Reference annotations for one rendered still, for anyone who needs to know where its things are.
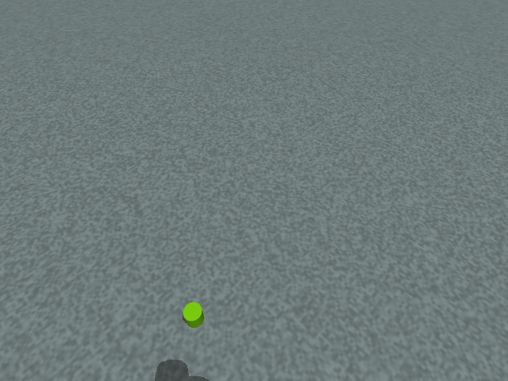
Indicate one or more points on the tin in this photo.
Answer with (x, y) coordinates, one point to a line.
(193, 314)

